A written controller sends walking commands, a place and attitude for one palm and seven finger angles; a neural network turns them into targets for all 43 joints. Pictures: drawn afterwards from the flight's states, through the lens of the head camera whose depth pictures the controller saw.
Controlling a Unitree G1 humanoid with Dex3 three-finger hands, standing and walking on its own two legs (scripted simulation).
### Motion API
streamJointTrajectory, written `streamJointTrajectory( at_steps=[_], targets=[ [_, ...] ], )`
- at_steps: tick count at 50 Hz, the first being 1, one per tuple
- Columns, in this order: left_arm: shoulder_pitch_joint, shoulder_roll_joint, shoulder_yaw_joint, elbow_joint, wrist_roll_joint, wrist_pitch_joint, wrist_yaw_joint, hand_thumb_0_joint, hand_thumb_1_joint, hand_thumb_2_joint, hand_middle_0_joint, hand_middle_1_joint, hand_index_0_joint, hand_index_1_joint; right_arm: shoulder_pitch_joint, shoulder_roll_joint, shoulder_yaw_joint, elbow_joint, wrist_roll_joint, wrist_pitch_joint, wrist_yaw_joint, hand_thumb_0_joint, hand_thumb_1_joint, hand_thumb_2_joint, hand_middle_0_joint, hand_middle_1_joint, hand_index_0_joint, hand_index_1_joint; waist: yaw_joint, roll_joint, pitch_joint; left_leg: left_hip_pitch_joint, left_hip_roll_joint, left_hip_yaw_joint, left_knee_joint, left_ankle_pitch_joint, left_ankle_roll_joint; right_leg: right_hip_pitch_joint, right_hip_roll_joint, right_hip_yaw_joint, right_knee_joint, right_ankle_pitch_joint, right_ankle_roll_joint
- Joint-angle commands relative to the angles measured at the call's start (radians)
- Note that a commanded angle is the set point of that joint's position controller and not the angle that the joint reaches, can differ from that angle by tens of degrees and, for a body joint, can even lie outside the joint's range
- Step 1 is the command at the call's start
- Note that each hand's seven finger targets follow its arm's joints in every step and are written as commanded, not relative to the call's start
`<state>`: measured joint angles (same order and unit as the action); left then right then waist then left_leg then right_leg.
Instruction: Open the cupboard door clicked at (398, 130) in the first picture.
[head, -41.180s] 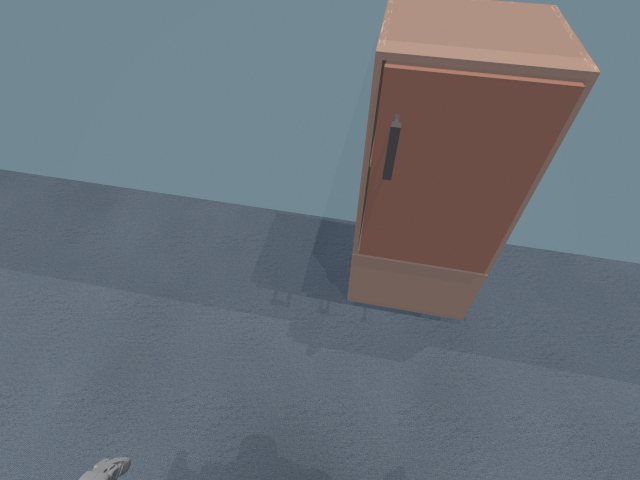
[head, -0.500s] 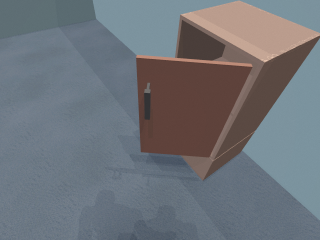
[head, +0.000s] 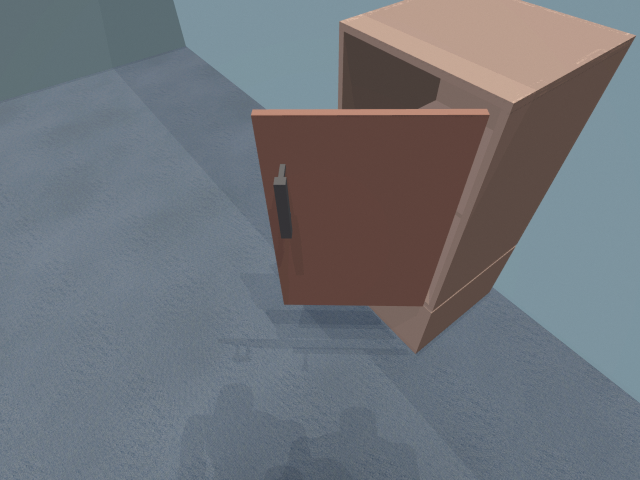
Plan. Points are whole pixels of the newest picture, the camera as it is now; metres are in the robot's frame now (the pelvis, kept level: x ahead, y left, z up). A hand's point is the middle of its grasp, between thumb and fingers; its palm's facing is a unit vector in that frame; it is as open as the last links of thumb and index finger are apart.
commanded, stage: look again from close up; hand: left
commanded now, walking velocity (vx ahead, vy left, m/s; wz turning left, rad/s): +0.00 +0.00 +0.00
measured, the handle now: (284, 202) +0.60 +0.10 -0.04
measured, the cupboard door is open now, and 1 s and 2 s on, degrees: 51 51 51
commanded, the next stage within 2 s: shuffle to correct the standing spot in 0.36 s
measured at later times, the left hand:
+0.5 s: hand out of the picture -0.02 +0.11 -0.17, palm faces +0.02 -0.98 -0.18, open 7.4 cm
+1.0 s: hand out of the picture +0.05 +0.09 -0.18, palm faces +0.04 -0.97 -0.22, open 7.4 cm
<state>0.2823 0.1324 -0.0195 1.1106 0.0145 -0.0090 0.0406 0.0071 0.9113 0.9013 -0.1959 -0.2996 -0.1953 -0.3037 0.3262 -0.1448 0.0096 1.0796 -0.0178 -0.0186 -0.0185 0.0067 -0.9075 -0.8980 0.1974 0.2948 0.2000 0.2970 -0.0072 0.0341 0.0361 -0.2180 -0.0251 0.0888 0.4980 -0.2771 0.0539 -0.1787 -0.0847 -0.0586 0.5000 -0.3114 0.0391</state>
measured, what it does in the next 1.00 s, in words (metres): shifts its weight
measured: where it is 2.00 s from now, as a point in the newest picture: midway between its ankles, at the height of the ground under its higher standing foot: outside the picture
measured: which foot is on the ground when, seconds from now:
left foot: down 0.00-0.92, up 0.94-1.00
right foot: down 0.00-1.00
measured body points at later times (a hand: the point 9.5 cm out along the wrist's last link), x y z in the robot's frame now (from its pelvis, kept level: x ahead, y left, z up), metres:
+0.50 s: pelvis +0.00 -0.05 +0.00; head +0.01 -0.06 +0.45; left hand -0.02 +0.16 -0.15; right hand -0.01 -0.27 -0.16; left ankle -0.01 +0.08 -0.74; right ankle -0.03 -0.15 -0.74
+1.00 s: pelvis +0.06 -0.08 -0.01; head +0.09 -0.10 +0.44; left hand +0.05 +0.14 -0.16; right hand +0.03 -0.29 -0.18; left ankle +0.01 +0.07 -0.71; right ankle -0.01 -0.14 -0.74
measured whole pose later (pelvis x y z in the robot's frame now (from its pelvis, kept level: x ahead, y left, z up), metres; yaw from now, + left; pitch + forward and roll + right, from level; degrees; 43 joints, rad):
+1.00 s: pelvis +0.06 -0.08 -0.01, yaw +0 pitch +1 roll +1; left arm 0.31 0.14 0.03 1.08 0.02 -0.04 0.04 0.01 0.91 0.90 -0.19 -0.30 -0.19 -0.30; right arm 0.31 -0.12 -0.01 1.13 -0.01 0.01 -0.04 0.01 -0.91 -0.90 0.20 0.29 0.20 0.30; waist 0.01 0.01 0.06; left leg -0.30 0.06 0.05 0.82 -0.51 -0.01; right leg -0.17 0.00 -0.14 0.58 -0.42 -0.07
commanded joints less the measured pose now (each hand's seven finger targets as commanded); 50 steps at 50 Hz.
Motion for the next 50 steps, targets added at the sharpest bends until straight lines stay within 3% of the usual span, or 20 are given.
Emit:
streamJointTrajectory(
  at_steps=[1,5,11,14,23,24,28,32,34,36,38,40,41,42,43,44,45,46,47,50],
  targets=[
    [0.071,0.093,0.015,-0.027,-0.001,-0.018,0.005,0.000,0.900,0.900,-0.200,-0.300,-0.200,-0.300,0.049,-0.094,-0.013,-0.054,0.005,-0.020,-0.009,0.000,-0.900,-0.900,0.200,0.300,0.200,0.300,-0.001,-0.071,0.014,0.011,0.131,-0.124,-0.075,0.265,0.002,-0.041,-0.020,0.047,-0.050,0.153,-0.074],
    [0.073,0.098,0.016,-0.032,-0.003,-0.014,0.004,0.000,0.900,0.900,-0.200,-0.300,-0.200,-0.300,0.037,-0.100,-0.012,-0.041,0.007,-0.015,-0.005,0.000,-0.900,-0.900,0.200,0.300,0.200,0.300,0.003,-0.088,0.077,-0.016,0.121,-0.112,-0.114,0.139,-0.006,-0.073,-0.021,0.063,-0.074,0.095,-0.068],
    [0.077,0.112,0.020,-0.035,-0.001,-0.015,0.000,0.000,0.900,0.900,-0.200,-0.300,-0.200,-0.300,0.026,-0.090,-0.008,-0.022,0.007,-0.010,-0.002,0.000,-0.900,-0.900,0.200,0.300,0.200,0.300,0.008,-0.084,0.087,-0.018,0.113,-0.093,-0.126,0.089,-0.014,-0.075,-0.023,0.076,-0.105,0.064,-0.072],
    [0.077,0.116,0.022,-0.037,-0.003,-0.017,-0.002,0.000,0.900,0.900,-0.200,-0.300,-0.200,-0.300,0.018,-0.091,-0.007,-0.016,0.006,-0.008,-0.002,0.000,-0.900,-0.900,0.200,0.300,0.200,0.300,0.007,-0.084,0.073,0.001,0.110,-0.084,-0.118,0.091,-0.020,-0.082,-0.029,0.091,-0.124,0.056,-0.075],
    [0.084,0.122,0.022,-0.028,-0.004,-0.025,-0.004,0.000,0.900,0.900,-0.200,-0.300,-0.200,-0.300,0.006,-0.084,-0.009,0.007,0.007,-0.007,-0.007,0.000,-0.900,-0.900,0.200,0.300,0.200,0.300,0.008,-0.058,0.026,0.038,0.118,-0.065,-0.096,0.142,-0.036,-0.047,-0.037,0.100,-0.139,0.194,-0.080],
    [0.092,0.119,0.024,-0.022,-0.002,-0.024,-0.005,0.000,0.900,0.900,-0.200,-0.300,-0.200,-0.300,0.013,-0.080,-0.010,0.013,0.005,-0.006,-0.008,0.000,-0.900,-0.900,0.200,0.300,0.200,0.300,0.007,-0.058,0.009,0.048,0.119,-0.060,-0.094,0.105,-0.034,-0.041,-0.032,0.098,-0.139,0.138,-0.083],
    [0.105,0.124,0.037,-0.018,0.004,-0.013,-0.014,0.000,0.900,0.900,-0.200,-0.300,-0.200,-0.300,0.016,-0.077,-0.018,0.011,-0.004,-0.002,-0.004,0.000,-0.900,-0.900,0.200,0.300,0.200,0.300,0.009,-0.073,0.068,-0.020,0.108,-0.039,-0.050,-0.052,-0.030,-0.082,-0.023,0.122,-0.158,-0.123,-0.106],
    [0.124,0.129,0.049,-0.019,0.006,-0.008,-0.020,0.000,0.900,0.900,-0.200,-0.300,-0.200,-0.300,0.018,-0.062,-0.023,0.000,-0.007,-0.002,-0.003,0.000,-0.900,-0.900,0.200,0.300,0.200,0.300,0.008,-0.101,0.122,-0.081,0.095,-0.013,0.020,-0.078,-0.030,-0.106,-0.035,0.148,-0.176,-0.195,-0.134],
    [0.139,0.128,0.057,-0.019,0.006,-0.010,-0.022,0.000,0.900,0.900,-0.200,-0.300,-0.200,-0.300,0.022,-0.055,-0.024,-0.002,-0.007,-0.008,-0.005,0.000,-0.900,-0.900,0.200,0.300,0.200,0.300,0.008,-0.104,0.121,-0.084,0.093,-0.006,0.052,-0.045,-0.028,-0.103,-0.041,0.151,-0.160,-0.139,-0.147],
    [0.141,0.116,0.058,-0.018,0.007,-0.012,-0.023,0.000,0.900,0.900,-0.200,-0.300,-0.200,-0.300,0.052,-0.052,-0.026,0.007,-0.007,-0.016,-0.009,0.000,-0.900,-0.900,0.200,0.300,0.200,0.300,-0.003,-0.047,0.110,-0.037,0.115,-0.020,0.027,0.016,-0.016,-0.113,-0.015,0.107,-0.094,-0.053,-0.143],
    [0.123,0.098,0.059,-0.033,0.009,-0.011,-0.029,0.000,0.900,0.900,-0.200,-0.300,-0.200,-0.300,0.111,-0.097,-0.036,0.030,-0.009,-0.023,-0.016,0.000,-0.900,-0.900,0.200,0.300,0.200,0.300,-0.019,0.074,0.071,0.046,0.202,-0.120,-0.026,0.143,0.020,-0.159,0.043,0.014,0.058,0.009,-0.117],
    [0.090,0.063,0.056,-0.061,0.013,-0.013,-0.030,0.000,0.900,0.900,-0.200,-0.300,-0.200,-0.300,0.162,-0.156,-0.056,0.045,-0.013,-0.022,-0.029,0.000,-0.900,-0.900,0.200,0.300,0.200,0.300,-0.031,0.224,0.067,0.131,0.336,-0.282,-0.096,0.322,0.104,-0.280,0.094,-0.068,0.234,-0.124,-0.090],
    [0.061,0.058,0.057,-0.074,0.015,-0.013,-0.029,0.000,0.900,0.900,-0.200,-0.300,-0.200,-0.300,0.166,-0.150,-0.054,0.045,-0.014,-0.020,-0.034,0.000,-0.900,-0.900,0.200,0.300,0.200,0.300,-0.034,0.208,0.083,0.148,0.359,-0.300,-0.087,0.494,0.130,-0.304,0.090,-0.056,0.244,-0.197,-0.090],
    [0.067,0.050,0.060,-0.075,0.010,-0.013,-0.027,0.000,0.900,0.900,-0.200,-0.300,-0.200,-0.300,0.139,-0.147,-0.050,0.037,-0.014,-0.017,-0.037,0.000,-0.900,-0.900,0.200,0.300,0.200,0.300,-0.018,0.200,0.070,0.136,0.350,-0.267,-0.054,0.618,0.128,-0.266,0.075,-0.041,0.189,-0.194,-0.089],
    [0.105,0.048,0.065,-0.064,0.005,-0.017,-0.027,0.000,0.900,0.900,-0.200,-0.300,-0.200,-0.300,0.093,-0.136,-0.045,0.023,-0.010,-0.015,-0.041,0.000,-0.900,-0.900,0.200,0.300,0.200,0.300,0.014,0.139,0.052,0.071,0.304,-0.186,0.009,0.648,0.087,-0.139,0.061,-0.036,0.056,-0.058,-0.086],
    [0.193,0.073,0.077,-0.035,0.007,-0.024,-0.022,0.000,0.900,0.900,-0.200,-0.300,-0.200,-0.300,0.048,-0.113,-0.043,0.005,-0.001,-0.015,-0.041,0.000,-0.900,-0.900,0.200,0.300,0.200,0.300,0.053,0.017,0.015,-0.041,0.210,-0.072,0.143,0.566,0.022,0.034,0.016,0.034,-0.023,0.294,-0.077],
    [0.278,0.145,0.091,-0.004,0.009,-0.030,-0.010,0.000,0.900,0.900,-0.200,-0.300,-0.200,-0.300,0.017,-0.065,-0.031,-0.024,0.009,-0.018,-0.037,0.000,-0.900,-0.900,0.200,0.300,0.200,0.300,0.076,-0.197,-0.042,-0.200,0.113,0.026,0.263,0.226,-0.039,0.201,-0.110,0.158,-0.039,0.769,-0.085],
    [0.315,0.157,0.081,0.018,0.001,-0.032,-0.002,0.000,0.900,0.900,-0.200,-0.300,-0.200,-0.300,-0.033,-0.033,-0.024,-0.045,0.018,-0.010,-0.037,0.000,-0.900,-0.900,0.200,0.300,0.200,0.300,0.092,-0.245,-0.057,-0.225,0.073,-0.008,0.327,-0.252,-0.055,0.224,-0.239,0.206,-0.050,1.146,-0.134],
    [0.280,0.143,0.069,0.021,0.006,-0.034,0.006,0.000,0.900,0.900,-0.200,-0.300,-0.200,-0.300,-0.044,-0.036,-0.029,-0.040,0.017,-0.001,-0.040,0.000,-0.900,-0.900,0.200,0.300,0.200,0.300,0.072,-0.279,-0.023,-0.255,0.081,-0.051,0.385,-0.315,-0.053,0.222,-0.233,0.188,-0.026,1.332,-0.130],
    [0.196,0.122,0.053,-0.013,0.013,-0.034,0.015,0.000,0.900,0.900,-0.200,-0.300,-0.200,-0.300,-0.059,-0.026,-0.033,-0.025,0.021,0.006,-0.027,0.000,-0.900,-0.900,0.200,0.300,0.200,0.300,0.050,-0.166,-0.006,-0.262,0.074,-0.047,0.374,-0.237,-0.057,0.204,-0.199,0.134,-0.026,1.219,-0.180]
  ],
)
